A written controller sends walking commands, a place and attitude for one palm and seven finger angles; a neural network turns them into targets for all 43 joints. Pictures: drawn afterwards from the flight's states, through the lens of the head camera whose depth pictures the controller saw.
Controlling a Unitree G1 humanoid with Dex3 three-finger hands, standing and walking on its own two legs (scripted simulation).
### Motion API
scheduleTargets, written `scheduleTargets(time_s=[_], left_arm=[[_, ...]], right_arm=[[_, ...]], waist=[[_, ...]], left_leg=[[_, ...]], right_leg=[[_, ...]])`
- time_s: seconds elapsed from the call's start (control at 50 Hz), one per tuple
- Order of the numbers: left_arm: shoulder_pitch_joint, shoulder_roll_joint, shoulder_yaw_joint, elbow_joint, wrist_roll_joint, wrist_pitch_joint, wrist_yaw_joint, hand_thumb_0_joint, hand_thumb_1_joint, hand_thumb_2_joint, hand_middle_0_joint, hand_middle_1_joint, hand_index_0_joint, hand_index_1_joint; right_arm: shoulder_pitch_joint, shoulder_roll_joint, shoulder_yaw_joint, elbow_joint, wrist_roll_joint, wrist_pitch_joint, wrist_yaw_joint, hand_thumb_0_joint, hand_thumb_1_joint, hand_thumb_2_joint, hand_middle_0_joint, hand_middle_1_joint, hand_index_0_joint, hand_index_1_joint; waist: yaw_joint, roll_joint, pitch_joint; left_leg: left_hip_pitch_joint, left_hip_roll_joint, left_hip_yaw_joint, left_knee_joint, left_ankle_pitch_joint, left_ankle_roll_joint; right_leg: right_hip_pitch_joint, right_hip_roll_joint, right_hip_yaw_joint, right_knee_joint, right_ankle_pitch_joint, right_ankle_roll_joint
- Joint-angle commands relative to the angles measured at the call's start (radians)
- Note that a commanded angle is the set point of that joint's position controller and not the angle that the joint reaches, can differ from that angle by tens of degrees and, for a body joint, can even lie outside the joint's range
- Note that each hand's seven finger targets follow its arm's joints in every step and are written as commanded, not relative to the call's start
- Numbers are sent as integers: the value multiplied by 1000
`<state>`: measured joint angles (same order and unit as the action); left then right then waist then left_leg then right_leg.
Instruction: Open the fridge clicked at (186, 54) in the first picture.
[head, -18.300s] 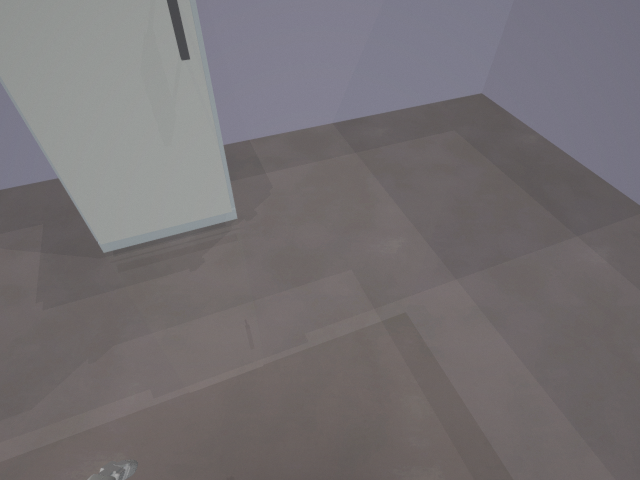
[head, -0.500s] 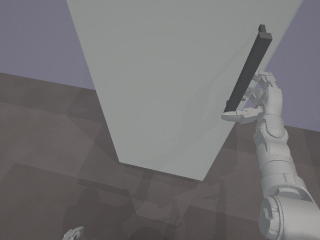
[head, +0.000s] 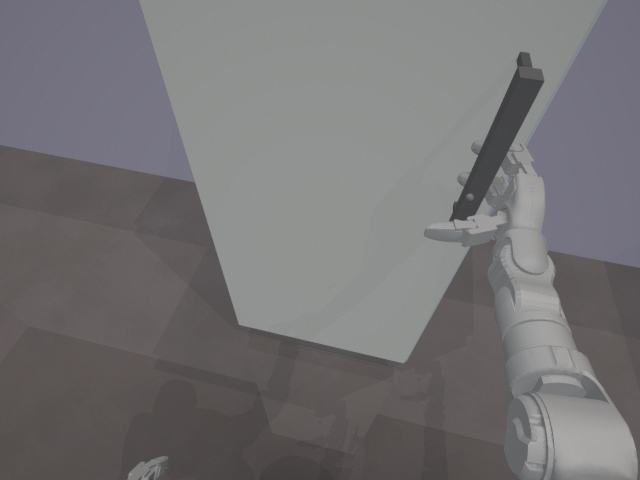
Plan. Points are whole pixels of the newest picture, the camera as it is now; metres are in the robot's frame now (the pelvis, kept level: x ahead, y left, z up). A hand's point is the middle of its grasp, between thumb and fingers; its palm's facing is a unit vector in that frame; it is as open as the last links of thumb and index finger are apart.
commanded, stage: slide the fingers in behind the handle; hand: right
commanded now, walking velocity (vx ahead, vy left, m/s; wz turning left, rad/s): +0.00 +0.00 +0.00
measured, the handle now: (484, 157) +0.51 -0.15 +0.14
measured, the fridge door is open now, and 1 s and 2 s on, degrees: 0 0 0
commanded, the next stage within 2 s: grip the handle and tug to test in 0.44 s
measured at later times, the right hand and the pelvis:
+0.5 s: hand (464, 191) +0.46 -0.12 +0.13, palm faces +0.13 +0.99 +0.00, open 14.1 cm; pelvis +0.00 +0.00 +0.00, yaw +0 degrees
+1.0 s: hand (466, 191) +0.46 -0.13 +0.13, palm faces +0.13 +0.99 +0.00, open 9.4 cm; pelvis +0.01 +0.00 +0.00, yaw +0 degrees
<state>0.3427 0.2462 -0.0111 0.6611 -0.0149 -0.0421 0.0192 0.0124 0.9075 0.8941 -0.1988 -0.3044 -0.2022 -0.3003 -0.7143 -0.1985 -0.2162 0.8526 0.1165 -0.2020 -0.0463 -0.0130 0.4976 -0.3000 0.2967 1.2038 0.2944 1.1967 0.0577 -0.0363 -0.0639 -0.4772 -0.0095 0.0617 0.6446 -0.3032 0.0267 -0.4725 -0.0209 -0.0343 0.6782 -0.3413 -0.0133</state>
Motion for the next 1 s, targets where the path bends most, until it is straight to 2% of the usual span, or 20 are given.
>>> scheduleTargets(time_s=[0.0,0.04,0.1,0.12,0.22,0.28,0.36,0.42,0.52,0.58,0.66,0.68,0.7,0.72,0.78,0.82,0.84,0.88,0.92,0.98], left_arm=[[37,134,50,-86,-2,-39,10,0,900,900,-200,-300,-200,-300],[35,134,47,-84,-2,-38,12,0,900,900,-200,-300,-200,-300],[33,131,50,-88,-2,-41,10,0,900,900,-200,-300,-200,-300],[36,130,47,-86,-1,-43,9,0,900,900,-200,-300,-200,-300],[38,132,51,-88,-3,-42,6,0,900,900,-200,-300,-200,-300],[49,135,51,-83,2,-41,5,0,900,900,-200,-300,-200,-300],[43,133,54,-85,-1,-43,3,0,900,900,-200,-300,-200,-300],[50,135,55,-81,0,-41,3,0,900,900,-200,-300,-200,-300],[47,130,54,-81,-1,-44,1,0,900,900,-200,-300,-200,-300],[51,137,55,-82,1,-39,4,0,900,900,-200,-300,-200,-300],[40,127,54,-86,-2,-40,1,0,900,900,-200,-300,-200,-300],[46,131,55,-85,-1,-39,1,0,900,900,-200,-300,-200,-300],[36,127,55,-90,-3,-40,-1,0,900,900,-200,-300,-200,-300],[40,129,56,-87,-3,-41,0,0,900,900,-200,-300,-200,-300],[41,132,55,-87,-1,-39,1,0,900,900,-200,-300,-200,-300],[38,132,56,-87,-4,-34,3,0,900,900,-200,-300,-200,-300],[35,129,53,-89,-3,-35,2,0,900,900,-200,-300,-200,-300],[39,128,56,-92,0,-37,0,0,900,900,-200,-300,-200,-300],[36,128,59,-91,-2,-35,0,0,900,900,-200,-300,-200,-300],[34,128,59,-96,-1,-37,-2,0,900,900,-200,-300,-200,-300]], right_arm=[[-504,-181,-19,-214,-3,-92,-9,0,500,-300,300,1200,300,1200],[-530,-191,-21,-187,-13,-93,-13,0,500,-300,300,1200,300,1200],[-517,-179,-15,-201,-17,-105,-12,0,500,-300,300,1200,300,1200],[-531,-151,8,-193,-11,-103,-10,0,500,-300,300,1200,300,1200],[-494,-136,6,-169,-6,-96,-13,0,500,-300,300,1200,300,1200],[-520,-139,9,-163,-13,-95,-21,0,500,-300,300,1200,300,1200],[-528,-113,35,-171,-17,-99,-19,0,500,-300,300,1200,300,1200],[-522,-145,9,-178,-18,-105,-23,0,500,-300,300,1200,300,1200],[-529,-95,50,-186,-11,-100,-15,0,500,-300,300,1200,300,1200],[-508,-144,10,-182,-13,-98,-18,0,360,-360,315,1220,315,1220],[-492,-101,41,-200,-11,-97,-12,0,173,-440,335,1247,335,1247],[-499,-119,27,-207,-13,-99,-17,0,127,-460,340,1253,340,1253],[-488,-95,49,-223,-12,-100,-13,0,80,-480,345,1260,345,1260],[-488,-101,39,-220,-10,-99,-15,0,33,-500,350,1267,350,1267],[-480,-104,39,-206,-8,-91,-13,0,-107,-560,365,1287,365,1287],[-472,-137,14,-205,-11,-89,-13,0,-200,-600,375,1300,375,1300],[-494,-105,46,-220,-12,-88,-10,0,-247,-620,380,1307,380,1307],[-491,-93,47,-244,-11,-90,-12,0,-340,-660,390,1320,390,1320],[-447,-125,17,-256,-7,-88,-13,0,-433,-700,400,1333,400,1333],[-413,-105,29,-275,-1,-85,-8,0,-573,-760,415,1353,415,1353]], waist=[[23,47,-334],[28,65,-316],[13,10,-363],[27,25,-354],[17,44,-341],[28,76,-324],[31,46,-321],[22,51,-347],[32,40,-332],[21,65,-343],[17,27,-342],[19,54,-348],[15,10,-356],[18,51,-353],[21,70,-332],[12,57,-339],[24,50,-336],[15,31,-364],[5,41,-388],[3,77,-373]], left_leg=[[149,-18,-39,-66,290,-6],[148,-16,-43,-72,269,-8],[151,-17,-40,-61,286,0],[143,-19,-37,-62,289,-3],[146,-20,-30,-61,295,-2],[141,-20,-31,-68,288,-5],[125,-20,-34,-68,279,-3],[144,-19,-35,-65,285,-2],[130,-20,-32,-66,299,-4],[161,-19,-38,-69,311,-4],[154,-19,-35,-66,329,-2],[162,-20,-30,-63,334,-1],[153,-20,-33,-60,336,0],[153,-22,-29,-60,341,-1],[159,-20,-34,-70,338,-4],[172,-19,-37,-65,344,-3],[163,-18,-33,-64,348,-3],[169,-19,-31,-56,370,-1],[187,-20,-34,-56,399,-2],[205,-20,-29,-56,421,-3]], right_leg=[[136,21,34,-71,233,-16],[116,24,32,-76,199,-19],[152,24,36,-72,234,-14],[152,23,36,-71,233,-15],[143,22,34,-77,243,-12],[134,21,36,-77,234,-16],[141,23,33,-74,224,-16],[144,23,34,-75,231,-15],[154,22,34,-72,243,-15],[142,24,31,-74,247,-19],[156,26,27,-73,263,-15],[158,25,33,-72,277,-16],[172,24,31,-71,285,-14],[173,23,34,-69,289,-16],[153,24,29,-71,272,-18],[147,24,28,-74,272,-17],[155,25,29,-74,278,-17],[179,26,32,-67,317,-16],[188,24,27,-64,341,-16],[176,22,24,-65,353,-17]])
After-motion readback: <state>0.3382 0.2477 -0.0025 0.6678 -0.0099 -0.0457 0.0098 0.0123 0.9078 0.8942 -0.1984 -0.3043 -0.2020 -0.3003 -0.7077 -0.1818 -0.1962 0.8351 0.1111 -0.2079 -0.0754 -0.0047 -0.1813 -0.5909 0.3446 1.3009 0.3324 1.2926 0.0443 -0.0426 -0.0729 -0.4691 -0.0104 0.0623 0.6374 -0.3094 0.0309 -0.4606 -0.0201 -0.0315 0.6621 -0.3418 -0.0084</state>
